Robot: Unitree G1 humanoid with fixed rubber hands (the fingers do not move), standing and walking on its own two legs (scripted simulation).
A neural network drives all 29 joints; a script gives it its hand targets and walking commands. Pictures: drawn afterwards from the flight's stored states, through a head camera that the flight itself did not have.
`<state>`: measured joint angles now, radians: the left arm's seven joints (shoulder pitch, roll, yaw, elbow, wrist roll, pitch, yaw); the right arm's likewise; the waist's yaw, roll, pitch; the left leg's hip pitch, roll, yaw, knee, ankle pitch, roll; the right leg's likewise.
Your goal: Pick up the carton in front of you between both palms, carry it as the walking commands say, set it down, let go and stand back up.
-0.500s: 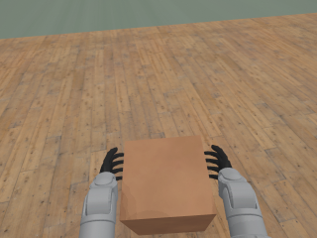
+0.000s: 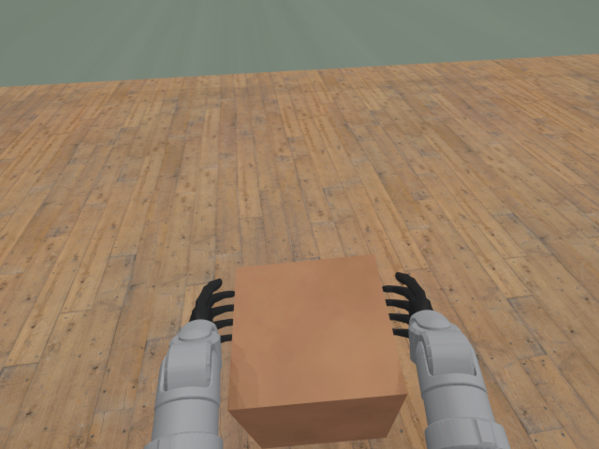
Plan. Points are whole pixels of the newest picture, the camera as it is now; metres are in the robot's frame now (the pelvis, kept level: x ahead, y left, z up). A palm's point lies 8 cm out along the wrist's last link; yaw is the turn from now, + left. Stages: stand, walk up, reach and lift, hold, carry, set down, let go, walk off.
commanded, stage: hold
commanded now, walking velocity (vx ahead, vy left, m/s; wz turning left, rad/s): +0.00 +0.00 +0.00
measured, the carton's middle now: (315, 356) +0.30 +0.00 -0.06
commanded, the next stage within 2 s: set down in 0.02 s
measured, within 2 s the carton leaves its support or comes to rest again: neither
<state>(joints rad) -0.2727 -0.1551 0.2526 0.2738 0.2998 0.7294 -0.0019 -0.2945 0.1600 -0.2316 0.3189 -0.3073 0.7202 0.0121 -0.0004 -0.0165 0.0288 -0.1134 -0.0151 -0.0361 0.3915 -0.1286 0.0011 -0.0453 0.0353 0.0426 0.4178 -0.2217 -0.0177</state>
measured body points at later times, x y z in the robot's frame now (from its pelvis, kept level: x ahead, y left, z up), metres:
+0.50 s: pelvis -0.01 +0.00 -0.03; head +0.08 +0.00 +0.41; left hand +0.36 +0.12 -0.06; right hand +0.35 -0.17 -0.05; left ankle +0.06 +0.11 -0.74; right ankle +0.02 -0.11 -0.74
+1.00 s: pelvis -0.03 +0.00 -0.15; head +0.19 -0.01 +0.24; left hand +0.38 +0.12 -0.24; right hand +0.40 -0.18 -0.23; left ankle +0.07 +0.12 -0.74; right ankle +0.02 -0.11 -0.74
